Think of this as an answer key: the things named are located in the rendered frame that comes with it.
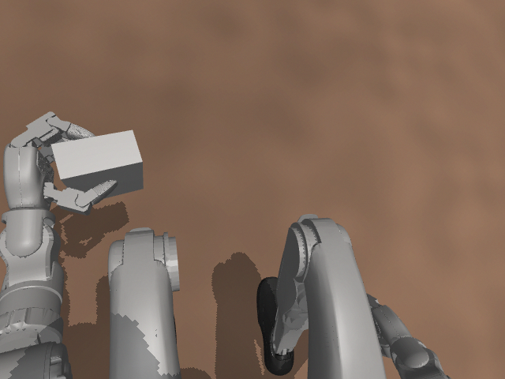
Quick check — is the left robot arm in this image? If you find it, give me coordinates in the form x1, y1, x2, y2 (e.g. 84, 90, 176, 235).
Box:
0, 207, 73, 379

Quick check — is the carton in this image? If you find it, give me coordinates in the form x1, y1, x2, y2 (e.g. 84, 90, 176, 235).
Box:
51, 130, 144, 198

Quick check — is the right robot arm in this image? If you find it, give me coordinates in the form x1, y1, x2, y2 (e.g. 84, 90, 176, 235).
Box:
390, 337, 451, 379

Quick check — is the right robot foot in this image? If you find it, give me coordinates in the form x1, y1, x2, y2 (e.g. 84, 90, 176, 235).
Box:
256, 277, 294, 376

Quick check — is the right robot hand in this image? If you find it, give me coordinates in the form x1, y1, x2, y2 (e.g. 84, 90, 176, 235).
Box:
367, 294, 412, 358

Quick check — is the left robot hand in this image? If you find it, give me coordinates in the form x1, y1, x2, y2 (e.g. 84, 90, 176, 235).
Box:
3, 111, 118, 216

